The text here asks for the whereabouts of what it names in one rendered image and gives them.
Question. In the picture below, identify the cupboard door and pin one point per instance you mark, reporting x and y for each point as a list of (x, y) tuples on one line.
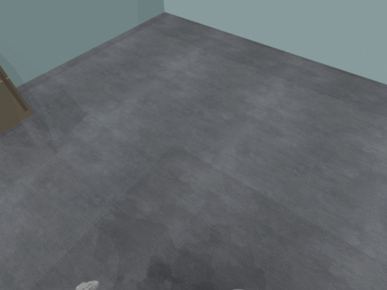
[(8, 85)]

